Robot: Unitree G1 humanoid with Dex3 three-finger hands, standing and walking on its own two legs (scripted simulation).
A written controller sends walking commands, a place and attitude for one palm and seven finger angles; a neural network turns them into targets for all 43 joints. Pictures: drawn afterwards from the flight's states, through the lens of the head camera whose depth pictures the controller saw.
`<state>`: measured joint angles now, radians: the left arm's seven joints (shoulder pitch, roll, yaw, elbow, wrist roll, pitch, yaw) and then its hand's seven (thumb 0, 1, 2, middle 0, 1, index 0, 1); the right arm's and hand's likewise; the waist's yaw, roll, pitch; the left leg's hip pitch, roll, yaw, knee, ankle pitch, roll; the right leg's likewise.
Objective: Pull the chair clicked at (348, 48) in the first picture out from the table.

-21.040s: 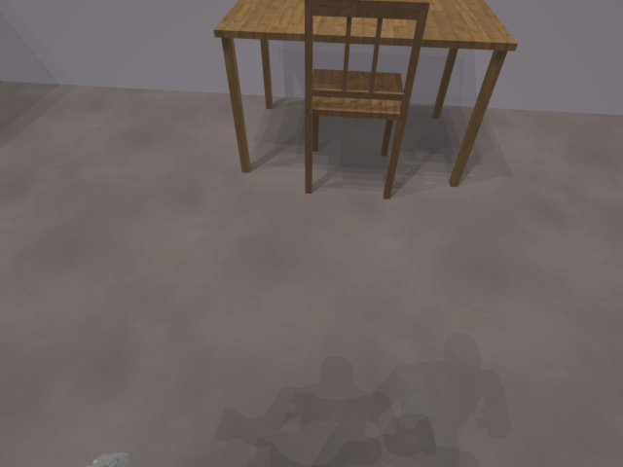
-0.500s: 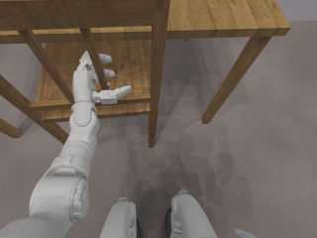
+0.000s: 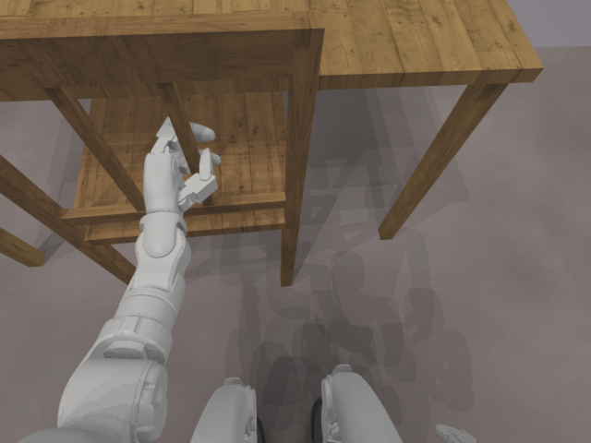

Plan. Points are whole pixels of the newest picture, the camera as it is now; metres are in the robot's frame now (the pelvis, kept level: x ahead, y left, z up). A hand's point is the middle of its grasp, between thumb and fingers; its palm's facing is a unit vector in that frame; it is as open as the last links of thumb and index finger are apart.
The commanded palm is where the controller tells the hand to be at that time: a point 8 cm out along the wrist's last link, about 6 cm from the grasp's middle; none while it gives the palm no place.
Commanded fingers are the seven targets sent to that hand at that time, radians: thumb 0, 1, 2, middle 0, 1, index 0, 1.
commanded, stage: hook a spindle and tug to test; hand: left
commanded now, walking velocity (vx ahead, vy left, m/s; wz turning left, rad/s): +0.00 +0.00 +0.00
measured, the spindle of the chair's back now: (108, 159) +0.49 +0.24 +0.03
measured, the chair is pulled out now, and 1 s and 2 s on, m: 0.00 0.08 0.22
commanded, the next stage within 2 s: step backward, pulling the chair out in 0.36 s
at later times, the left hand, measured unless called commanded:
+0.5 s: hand (211, 202) +0.42 +0.10 +0.03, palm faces +0.02 -1.00 -0.04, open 5.2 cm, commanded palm +0.40 +0.14 +0.02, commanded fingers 0.00 0.90 0.90 -0.50 -1.45 -0.50 -1.45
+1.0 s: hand (202, 229) +0.37 +0.10 +0.05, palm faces -0.12 -0.98 -0.13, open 4.9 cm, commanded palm +0.37 +0.15 +0.05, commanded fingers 0.00 0.90 0.90 -0.50 -1.45 -0.50 -1.45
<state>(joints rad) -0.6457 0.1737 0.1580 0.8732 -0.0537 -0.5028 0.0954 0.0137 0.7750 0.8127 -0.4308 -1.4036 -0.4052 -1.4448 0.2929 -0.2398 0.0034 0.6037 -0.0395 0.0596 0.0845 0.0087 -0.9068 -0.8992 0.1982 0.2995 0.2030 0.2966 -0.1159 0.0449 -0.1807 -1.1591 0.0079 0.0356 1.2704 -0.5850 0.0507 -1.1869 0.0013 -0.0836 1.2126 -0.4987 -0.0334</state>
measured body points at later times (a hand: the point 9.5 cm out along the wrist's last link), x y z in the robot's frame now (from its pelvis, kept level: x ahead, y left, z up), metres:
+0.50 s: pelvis +0.00 +0.00 +0.00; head +0.13 +0.01 +0.43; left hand +0.42 +0.15 +0.03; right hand +0.11 -0.25 -0.12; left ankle +0.00 +0.09 -0.62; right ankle +0.03 -0.11 -0.62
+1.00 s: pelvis +0.00 +0.02 +0.10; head +0.09 +0.01 +0.54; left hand +0.38 +0.16 +0.06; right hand +0.04 -0.26 -0.03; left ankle +0.00 +0.09 -0.62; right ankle +0.03 -0.11 -0.62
